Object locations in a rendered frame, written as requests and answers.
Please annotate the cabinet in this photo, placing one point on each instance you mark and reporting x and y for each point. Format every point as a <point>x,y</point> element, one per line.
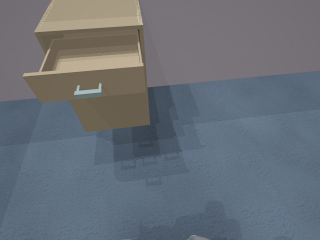
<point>88,18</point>

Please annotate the handle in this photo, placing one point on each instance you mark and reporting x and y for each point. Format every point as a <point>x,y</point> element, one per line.
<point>81,94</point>

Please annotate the drawer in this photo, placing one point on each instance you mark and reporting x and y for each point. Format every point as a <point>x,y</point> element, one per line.
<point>115,61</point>

